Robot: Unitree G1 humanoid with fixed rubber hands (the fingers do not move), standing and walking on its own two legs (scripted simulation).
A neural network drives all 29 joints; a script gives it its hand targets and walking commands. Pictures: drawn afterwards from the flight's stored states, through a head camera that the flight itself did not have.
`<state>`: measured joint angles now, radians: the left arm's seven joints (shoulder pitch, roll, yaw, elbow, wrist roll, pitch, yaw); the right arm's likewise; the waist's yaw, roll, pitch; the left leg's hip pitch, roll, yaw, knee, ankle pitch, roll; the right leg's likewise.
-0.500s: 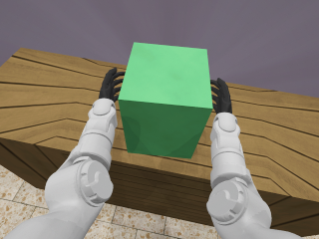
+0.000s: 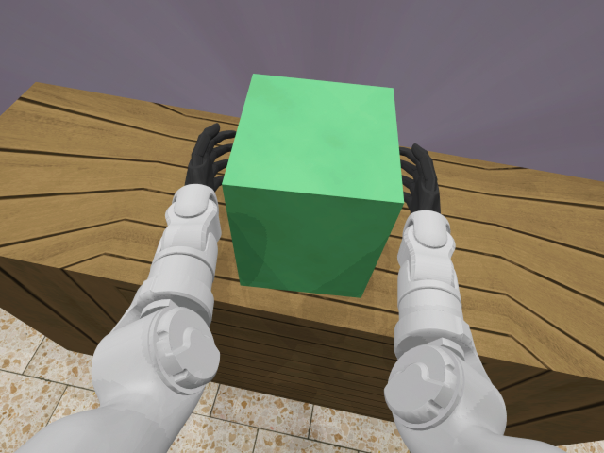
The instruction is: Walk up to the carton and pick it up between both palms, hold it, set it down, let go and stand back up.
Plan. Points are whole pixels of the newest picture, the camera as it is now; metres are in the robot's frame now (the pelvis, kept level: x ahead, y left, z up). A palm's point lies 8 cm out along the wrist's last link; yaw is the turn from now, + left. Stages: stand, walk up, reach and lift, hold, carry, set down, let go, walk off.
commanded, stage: set down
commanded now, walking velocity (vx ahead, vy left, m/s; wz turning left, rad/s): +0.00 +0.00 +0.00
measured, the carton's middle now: (311, 194) +0.50 -0.02 +0.02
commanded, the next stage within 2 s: none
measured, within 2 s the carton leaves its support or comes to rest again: neither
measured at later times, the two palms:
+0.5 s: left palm (203, 185) +0.46 +0.13 +0.08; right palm (421, 207) +0.43 -0.16 +0.09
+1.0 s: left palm (198, 175) +0.49 +0.14 +0.07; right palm (419, 206) +0.45 -0.17 +0.06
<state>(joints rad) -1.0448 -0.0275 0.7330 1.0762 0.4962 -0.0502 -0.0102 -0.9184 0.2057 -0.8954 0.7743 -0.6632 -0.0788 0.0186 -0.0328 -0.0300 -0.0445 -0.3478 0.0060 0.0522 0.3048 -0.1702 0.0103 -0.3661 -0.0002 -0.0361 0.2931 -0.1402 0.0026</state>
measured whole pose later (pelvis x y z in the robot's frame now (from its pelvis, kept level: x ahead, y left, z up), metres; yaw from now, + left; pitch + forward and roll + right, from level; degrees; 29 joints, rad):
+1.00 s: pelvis -0.01 +0.00 -0.02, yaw -1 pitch +25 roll -1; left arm -1.26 0.25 0.11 1.59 -0.09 -0.19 0.09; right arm -1.06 -0.06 -0.31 1.24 -0.06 -0.09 -0.11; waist -0.08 -0.01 -0.24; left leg -0.70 0.04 0.05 0.49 -0.22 0.00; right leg -0.68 0.03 -0.04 0.40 -0.15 -0.01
